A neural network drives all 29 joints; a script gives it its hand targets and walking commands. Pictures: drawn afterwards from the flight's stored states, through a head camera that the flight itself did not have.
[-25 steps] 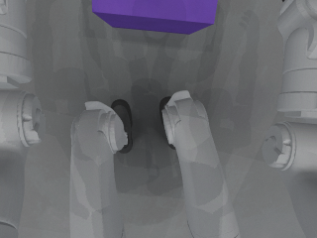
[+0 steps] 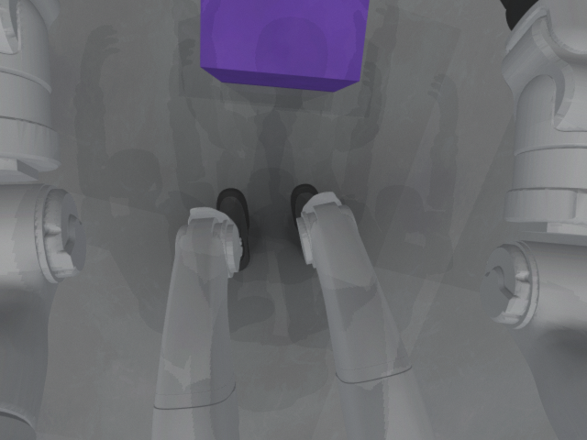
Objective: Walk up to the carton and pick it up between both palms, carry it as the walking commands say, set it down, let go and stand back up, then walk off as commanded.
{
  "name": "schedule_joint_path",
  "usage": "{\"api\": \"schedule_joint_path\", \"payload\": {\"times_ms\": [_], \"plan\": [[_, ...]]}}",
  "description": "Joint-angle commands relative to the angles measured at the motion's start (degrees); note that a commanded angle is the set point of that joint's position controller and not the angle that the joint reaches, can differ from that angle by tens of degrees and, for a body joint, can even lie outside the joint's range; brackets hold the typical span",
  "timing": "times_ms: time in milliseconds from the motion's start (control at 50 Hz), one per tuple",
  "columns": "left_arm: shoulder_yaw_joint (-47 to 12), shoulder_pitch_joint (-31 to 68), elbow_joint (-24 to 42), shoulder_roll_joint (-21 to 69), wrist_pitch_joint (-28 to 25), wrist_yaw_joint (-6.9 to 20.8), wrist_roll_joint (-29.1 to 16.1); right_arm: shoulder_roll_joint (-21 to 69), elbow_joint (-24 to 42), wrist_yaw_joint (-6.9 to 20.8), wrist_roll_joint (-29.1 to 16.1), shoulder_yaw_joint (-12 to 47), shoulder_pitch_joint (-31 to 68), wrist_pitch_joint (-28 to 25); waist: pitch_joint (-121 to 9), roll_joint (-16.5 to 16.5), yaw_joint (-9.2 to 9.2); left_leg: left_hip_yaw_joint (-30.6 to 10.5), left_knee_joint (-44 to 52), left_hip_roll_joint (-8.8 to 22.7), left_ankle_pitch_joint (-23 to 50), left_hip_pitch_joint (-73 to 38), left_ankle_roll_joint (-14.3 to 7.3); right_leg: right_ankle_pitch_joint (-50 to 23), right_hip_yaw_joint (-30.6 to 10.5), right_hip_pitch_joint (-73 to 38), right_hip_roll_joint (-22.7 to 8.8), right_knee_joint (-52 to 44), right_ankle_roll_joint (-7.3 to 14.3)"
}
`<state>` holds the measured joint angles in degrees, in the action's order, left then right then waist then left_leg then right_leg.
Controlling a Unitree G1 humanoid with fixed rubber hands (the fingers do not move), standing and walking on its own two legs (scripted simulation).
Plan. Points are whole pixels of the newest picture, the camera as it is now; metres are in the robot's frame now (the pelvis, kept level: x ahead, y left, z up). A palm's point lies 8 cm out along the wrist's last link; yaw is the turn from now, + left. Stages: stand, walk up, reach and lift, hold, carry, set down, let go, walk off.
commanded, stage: set down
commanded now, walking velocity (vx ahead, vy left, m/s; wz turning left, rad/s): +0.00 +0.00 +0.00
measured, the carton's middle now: (282, 39) +0.54 -0.06 -0.49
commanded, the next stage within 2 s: let go in 0.20 s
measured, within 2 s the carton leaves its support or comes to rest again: neither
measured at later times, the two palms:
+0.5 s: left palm out of the picture +0.51 +0.18 -0.07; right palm (544, 48) +0.43 -0.24 -0.07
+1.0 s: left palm out of the picture +0.36 +0.20 +0.06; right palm out of the picture +0.30 -0.23 +0.07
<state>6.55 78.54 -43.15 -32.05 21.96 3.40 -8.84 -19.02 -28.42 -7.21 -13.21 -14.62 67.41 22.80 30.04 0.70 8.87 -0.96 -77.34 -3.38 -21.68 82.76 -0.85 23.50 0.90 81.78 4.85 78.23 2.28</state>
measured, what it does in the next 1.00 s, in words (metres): rises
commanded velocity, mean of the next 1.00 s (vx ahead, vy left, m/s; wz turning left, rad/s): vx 0.00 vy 0.00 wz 0.00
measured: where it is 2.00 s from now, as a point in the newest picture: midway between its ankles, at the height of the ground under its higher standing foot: (274, 241)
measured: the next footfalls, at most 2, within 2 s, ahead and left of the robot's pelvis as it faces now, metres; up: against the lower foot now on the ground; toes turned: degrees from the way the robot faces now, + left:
none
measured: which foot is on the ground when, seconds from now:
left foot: down 0.00-1.00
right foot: down 0.00-1.00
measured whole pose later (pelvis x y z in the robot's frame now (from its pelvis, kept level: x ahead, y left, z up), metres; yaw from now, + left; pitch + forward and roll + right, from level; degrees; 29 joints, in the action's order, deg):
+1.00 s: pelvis +0.10 +0.00 +0.15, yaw +0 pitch +9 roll +0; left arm 6.5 5.9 -31.8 -9.0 5.4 -0.7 2.5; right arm -10.5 -28.5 5.8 -1.7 -3.6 -1.1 4.5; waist 4.5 -2.0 4.5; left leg -2.7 -36.6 -2.9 -16.3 29.1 -1.3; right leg 17.1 -1.7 27.4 4.6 35.8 2.4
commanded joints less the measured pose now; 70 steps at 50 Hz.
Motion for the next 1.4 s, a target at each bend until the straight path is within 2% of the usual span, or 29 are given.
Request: {"api": "schedule_joint_path", "payload": {"times_ms": [0, 20, 60, 140, 200, 280, 320, 380, 400, 420, 460, 520, 540, 600, 680, 740, 800, 820, 880, 980, 1020, 1040, 1080, 1120, 1160, 1180, 1260, 1300, 1380], "plan": [[3.19, 17.38, 7.73, -10.92, -3.29, 0.2, 1.55, -9.03, 8.29, 0.36, 0.38, -2.02, 12.27, -3.38, -115.78, 4.27, 1.87, -0.11, 7.99, -0.73, 15.72, -38.66, -1.5, -28.53, -1.9, -41.87, -2.22, -14.1, -4.92], [2.94, 17.04, 6.62, -9.75, -3.63, 0.29, 1.54, -9.02, 6.43, 0.61, 1.15, -2.38, 11.9, -3.72, -113.52, 4.32, 2.46, -0.46, 9.29, -0.43, 15.0, -39.2, -1.39, -27.25, -1.82, -41.29, -2.31, -15.52, -4.98], [2.52, 17.28, 5.75, -8.42, -4.57, 0.31, 1.97, -8.29, 5.47, 1.29, 1.41, -2.42, 12.31, -4.97, -111.53, 4.94, 2.35, -1.07, 11.37, 0.07, 15.63, -41.19, -1.01, -26.92, -1.51, -40.9, -2.37, -17.41, -5.09], [2.45, 16.69, 1.05, -4.8, -6.41, -0.5, 3.12, -7.31, 0.04, 2.68, 3.95, -3.33, 11.36, -7.55, -108.44, 4.79, 3.34, -2.65, 13.47, 0.87, 17.75, -46.08, -0.33, -25.86, -0.1, -38.09, -2.26, -19.76, -4.79], [3.06, 15.88, 0.75, -3.41, -7.29, -1.83, 3.84, -7.8, 0.12, 3.64, 4.86, -3.48, 11.81, -9.07, -109.59, 3.9, 2.94, -3.5, 14.5, 1.21, 20.42, -49.8, -0.03, -26.69, 0.55, -38.67, -1.89, -20.62, -4.51], [4.75, 13.11, 3.52, -2.57, -6.86, -4.35, 5.47, -10.32, 0.41, 4.61, 5.96, -4.05, 9.57, -9.61, -113.38, 3.64, 2.32, -4.41, 15.82, 1.31, 22.85, -55.43, 0.48, -26.68, 1.13, -40.74, -1.43, -21.59, -3.85], [4.94, 7.78, 6.62, -1.67, -6.09, -5.65, 6.29, -11.46, 1.9, 5.37, 6.71, -3.98, 4.96, -9.33, -117.03, 4.25, 2.67, -4.86, 16.62, 1.52, 25.34, -60.94, 0.59, -27.31, 1.61, -42.18, -1.18, -22.26, -3.69], [4.86, -10.22, 14.07, 3.31, -5.78, -8.3, 8.52, -11.2, 6.16, 7.31, 8.64, -0.32, -11.43, -9.56, -123.01, 3.3, 1.61, -5.67, 18.21, 1.53, 32.03, -72.26, 0.69, -29.95, 1.15, -45.74, -0.69, -24.09, -3.49], [4.92, -15.03, 16.46, 4.82, -5.99, -9.2, 9.14, -11.76, 7.05, 8.08, 9.74, 0.42, -15.99, -9.95, -121.1, 2.87, 1.18, -5.85, 18.97, 1.53, 32.33, -73.06, 0.84, -29.87, 0.63, -45.67, -0.71, -24.63, -3.36], [5.02, -17.58, 18.73, 5.96, -6.3, -9.77, 9.19, -12.02, 9.19, 8.69, 9.98, 1.03, -17.99, -10.3, -118.23, 2.25, 0.38, -5.62, 19.71, 1.55, 30.71, -72.45, 0.78, -28.87, -0.05, -46.0, -0.92, -25.07, -3.41], [4.48, -18.25, 26.32, 7.82, -7.23, -10.23, 7.69, -12.09, 13.56, 9.52, 9.3, 1.47, -18.56, -11.4, -110.7, 2.37, 0.12, -5.24, 21.95, 1.53, 25.78, -69.15, 0.91, -26.13, -1.08, -47.26, -1.42, -26.48, -3.27], [3.63, -22.87, 36.13, 9.84, -8.49, -10.54, 6.34, -11.09, 18.16, 10.48, 8.12, 1.89, -23.54, -12.74, -106.31, 2.38, 0.42, -5.09, 23.57, 2.05, 23.87, -68.82, 0.77, -25.9, -1.67, -50.73, -1.69, -27.71, -3.0], [2.77, -28.47, 36.31, 11.37, -8.6, -10.45, 6.21, -10.18, 18.53, 10.83, 8.6, 2.34, -29.3, -12.99, -105.81, 1.78, 1.0, -4.89, 24.18, 2.17, 24.45, -69.87, 0.72, -26.97, -1.77, -52.93, -1.78, -28.45, -2.82], [1.81, -37.84, 37.37, 13.62, -9.44, -10.09, 6.28, -8.19, 19.67, 11.74, 8.78, 3.49, -38.35, -13.78, -99.42, -0.31, 0.96, -4.58, 26.09, 2.49, 23.34, -68.64, 0.53, -27.88, -2.0, -57.11, -2.09, -30.08, -2.8], [2.13, -49.42, 35.09, 15.5, -11.92, -8.96, 8.01, -4.98, 17.87, 12.62, 9.49, 4.26, -49.9, -15.58, -87.13, -1.59, 0.03, -4.35, 29.91, 2.55, 22.17, -67.87, 0.66, -28.5, -2.67, -60.51, -2.53, -33.19, -3.26], [2.33, -55.74, 30.26, 17.61, -14.13, -7.96, 9.31, -3.03, 13.89, 12.99, 10.6, 4.39, -55.32, -17.47, -73.19, -0.53, -1.71, -4.29, 34.15, 2.46, 20.52, -66.25, 1.63, -26.29, -3.03, -59.49, -3.05, -36.31, -3.51], [3.13, -59.8, 22.09, 17.97, -16.12, -6.74, 11.27, 0.68, 9.02, 13.49, 10.75, 6.34, -57.07, -18.94, -55.14, -0.27, -4.85, -3.81, 39.62, 3.15, 10.96, -61.77, 1.63, -16.81, -3.57, -55.35, -4.1, -41.08, -3.41], [2.98, -61.36, 19.56, 17.93, -16.48, -6.21, 11.47, 1.3, 7.82, 13.44, 10.86, 7.08, -58.06, -19.24, -50.58, 0.06, -5.17, -3.57, 40.99, 3.23, 8.86, -60.72, 1.68, -14.46, -3.93, -54.68, -4.39, -42.82, -3.2], [2.08, -69.34, 16.92, 18.25, -17.87, -4.69, 11.77, 2.43, 6.55, 13.15, 11.19, 9.09, -64.53, -19.82, -46.0, 1.38, -6.18, -3.14, 44.56, 3.15, 9.54, -64.05, 1.73, -14.28, -3.83, -58.93, -4.51, -47.15, -2.84], [0.66, -74.94, 19.01, 17.34, -19.84, -3.25, 10.9, 1.59, 8.79, 12.14, 11.94, 10.08, -67.95, -21.11, -40.85, 0.01, -5.75, -3.46, 48.76, 3.05, 14.5, -70.21, 1.45, -18.76, -4.08, -64.2, -4.16, -51.83, -3.32], [0.26, -77.66, 21.11, 16.9, -20.51, -2.86, 10.6, 1.29, 9.99, 11.81, 11.8, 10.55, -69.7, -21.69, -41.27, -0.1, -6.3, -3.44, 49.87, 2.88, 17.52, -72.55, 1.55, -21.81, -3.88, -67.73, -4.04, -52.49, -3.56], [0.17, -79.36, 21.59, 16.6, -20.66, -2.68, 10.53, 1.16, 9.76, 11.56, 12.23, 10.42, -71.33, -21.79, -40.81, 0.34, -5.96, -3.58, 50.51, 2.99, 18.99, -73.78, 1.73, -23.1, -3.91, -68.9, -4.03, -52.95, -3.59], [-0.79, -82.58, 23.23, 16.47, -21.09, -2.16, 10.02, 1.43, 10.94, 11.31, 12.22, 10.78, -73.92, -21.99, -41.34, -1.27, -5.75, -3.7, 51.35, 2.82, 21.94, -76.61, 1.59, -26.01, -3.7, -71.71, -3.94, -53.52, -3.76], [-1.19, -84.47, 24.48, 15.87, -21.13, -1.74, 9.61, 1.12, 11.44, 11.03, 12.33, 10.86, -75.48, -22.0, -41.28, -1.3, -5.3, -3.65, 51.88, 2.73, 24.38, -78.59, 1.74, -28.16, -3.42, -73.55, -3.82, -53.99, -3.91], [-1.45, -84.75, 25.93, 15.54, -21.02, -1.23, 8.87, 1.22, 11.57, 10.8, 12.94, 10.44, -76.11, -21.89, -40.92, -1.12, -4.87, -3.64, 52.23, 2.63, 25.61, -80.24, 1.9, -28.88, -3.22, -74.0, -3.71, -54.44, -3.83], [-1.54, -85.16, 26.9, 15.35, -21.17, -1.2, 8.68, 1.26, 12.47, 10.87, 13.0, 10.46, -76.05, -21.92, -41.09, -0.86, -5.5, -3.76, 52.41, 2.61, 26.63, -81.08, 1.96, -29.45, -3.01, -74.77, -3.45, -54.37, -3.72], [-2.09, -86.11, 27.97, 14.93, -19.98, -0.68, 7.51, 0.98, 12.49, 10.69, 13.59, 9.98, -76.78, -20.7, -38.27, -0.38, -5.29, -3.63, 53.04, 2.86, 26.88, -82.43, 2.09, -28.87, -2.72, -74.72, -3.12, -55.3, -3.23], [-2.17, -86.68, 27.7, 14.65, -18.96, -0.47, 7.43, 0.88, 11.94, 10.65, 13.58, 10.26, -76.91, -19.7, -36.02, 0.23, -5.9, -3.19, 53.34, 2.75, 25.52, -82.22, 2.09, -27.36, -2.71, -74.95, -3.14, -55.99, -2.98], [-2.32, -88.73, 26.46, 14.36, -17.08, -0.17, 7.45, 0.48, 11.16, 10.59, 14.23, 10.53, -77.81, -17.09, -32.35, -0.87, -6.92, -2.77, 53.72, 2.72, 25.29, -81.8, 1.82, -26.59, -2.63, -75.88, -2.73, -56.15, -3.12]]}}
